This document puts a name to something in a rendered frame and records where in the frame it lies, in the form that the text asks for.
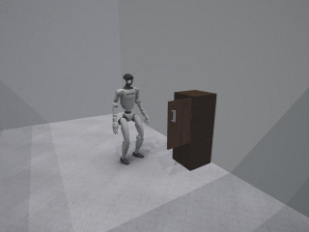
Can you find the robot left upper arm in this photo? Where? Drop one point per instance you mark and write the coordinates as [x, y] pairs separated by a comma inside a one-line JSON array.
[[136, 95]]

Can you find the left robot hand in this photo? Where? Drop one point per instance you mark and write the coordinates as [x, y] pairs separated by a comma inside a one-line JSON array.
[[146, 119]]

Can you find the humanoid robot torso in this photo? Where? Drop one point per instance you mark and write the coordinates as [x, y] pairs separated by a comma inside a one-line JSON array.
[[127, 101]]

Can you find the handle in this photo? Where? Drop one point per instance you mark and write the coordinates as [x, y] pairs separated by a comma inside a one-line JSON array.
[[174, 116]]

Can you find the robot right forearm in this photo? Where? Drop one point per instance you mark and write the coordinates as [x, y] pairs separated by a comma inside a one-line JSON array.
[[114, 113]]

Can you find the robot left forearm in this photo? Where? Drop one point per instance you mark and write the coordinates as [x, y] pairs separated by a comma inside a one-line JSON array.
[[141, 108]]

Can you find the cupboard door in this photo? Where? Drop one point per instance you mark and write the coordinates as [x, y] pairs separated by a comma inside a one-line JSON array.
[[178, 133]]

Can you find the left robot foot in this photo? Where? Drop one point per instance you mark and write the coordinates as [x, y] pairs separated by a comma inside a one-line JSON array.
[[138, 155]]

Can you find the robot right upper arm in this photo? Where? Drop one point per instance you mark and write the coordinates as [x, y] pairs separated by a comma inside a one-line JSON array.
[[118, 93]]

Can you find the right robot hand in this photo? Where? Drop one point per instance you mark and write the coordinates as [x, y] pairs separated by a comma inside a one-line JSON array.
[[115, 127]]

